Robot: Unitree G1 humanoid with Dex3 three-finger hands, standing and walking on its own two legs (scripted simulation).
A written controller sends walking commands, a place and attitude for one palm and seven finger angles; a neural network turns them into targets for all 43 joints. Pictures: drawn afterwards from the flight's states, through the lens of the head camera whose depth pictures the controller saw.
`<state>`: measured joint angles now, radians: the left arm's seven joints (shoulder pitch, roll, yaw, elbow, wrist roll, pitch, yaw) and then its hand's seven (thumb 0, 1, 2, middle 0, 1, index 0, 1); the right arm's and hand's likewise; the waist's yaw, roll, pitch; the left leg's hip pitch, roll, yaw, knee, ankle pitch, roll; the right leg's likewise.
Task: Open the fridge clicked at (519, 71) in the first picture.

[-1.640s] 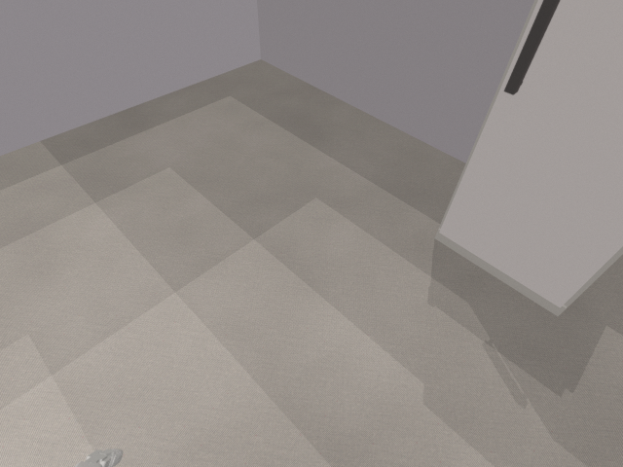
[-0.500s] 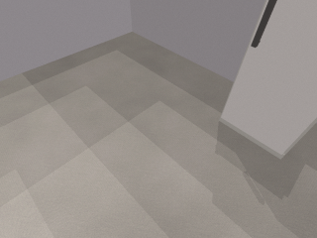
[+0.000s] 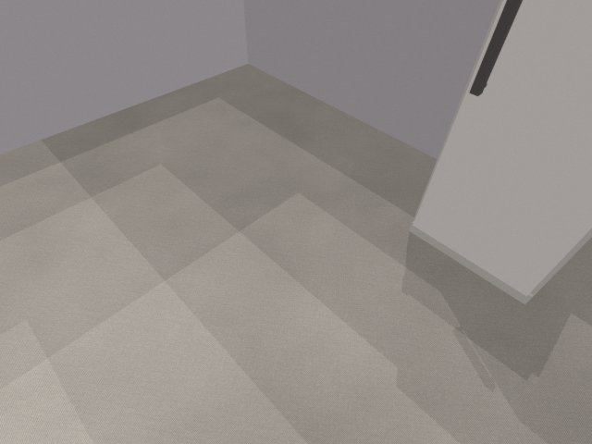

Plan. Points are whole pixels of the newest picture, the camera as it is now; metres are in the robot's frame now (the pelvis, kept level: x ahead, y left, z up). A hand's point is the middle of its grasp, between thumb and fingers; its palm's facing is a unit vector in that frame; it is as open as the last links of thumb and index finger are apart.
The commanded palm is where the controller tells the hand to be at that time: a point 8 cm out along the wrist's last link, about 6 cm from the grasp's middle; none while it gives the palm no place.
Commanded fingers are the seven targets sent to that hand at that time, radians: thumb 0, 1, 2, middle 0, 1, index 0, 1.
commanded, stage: walk to a spot facing it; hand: left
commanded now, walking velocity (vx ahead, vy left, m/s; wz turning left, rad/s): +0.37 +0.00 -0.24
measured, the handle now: (509, 19) +1.09 -0.48 +0.17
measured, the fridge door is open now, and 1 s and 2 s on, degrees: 0 0 0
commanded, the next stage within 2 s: turn to face it in 0.80 s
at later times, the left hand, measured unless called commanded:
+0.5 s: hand (204, 407) +0.22 +0.17 -0.19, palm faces -0.13 -0.98 -0.17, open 7.3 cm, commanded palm none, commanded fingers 0.00 0.90 0.90 -0.20 -0.30 -0.20 -0.30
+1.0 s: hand (238, 333) +0.36 +0.14 -0.20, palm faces -0.04 -0.99 -0.12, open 7.3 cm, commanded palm none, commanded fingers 0.00 0.90 0.90 -0.20 -0.30 -0.20 -0.30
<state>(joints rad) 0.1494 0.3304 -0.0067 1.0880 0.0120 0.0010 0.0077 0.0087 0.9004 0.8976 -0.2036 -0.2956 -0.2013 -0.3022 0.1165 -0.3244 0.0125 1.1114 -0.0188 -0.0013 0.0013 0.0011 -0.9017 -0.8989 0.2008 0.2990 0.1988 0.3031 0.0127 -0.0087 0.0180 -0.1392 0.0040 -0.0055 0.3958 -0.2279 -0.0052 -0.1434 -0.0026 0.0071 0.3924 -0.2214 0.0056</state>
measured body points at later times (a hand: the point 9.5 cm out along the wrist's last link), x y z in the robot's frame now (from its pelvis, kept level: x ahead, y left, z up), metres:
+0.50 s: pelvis +0.14 -0.01 -0.02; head +0.19 -0.01 +0.43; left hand +0.23 +0.22 -0.18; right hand -0.02 -0.19 -0.15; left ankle -0.01 +0.12 -0.74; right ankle +0.22 -0.13 -0.71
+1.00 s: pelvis +0.35 -0.03 -0.02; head +0.36 +0.00 +0.43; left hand +0.36 +0.19 -0.19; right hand +0.42 -0.27 -0.14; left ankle +0.46 +0.06 -0.75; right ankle +0.28 -0.13 -0.74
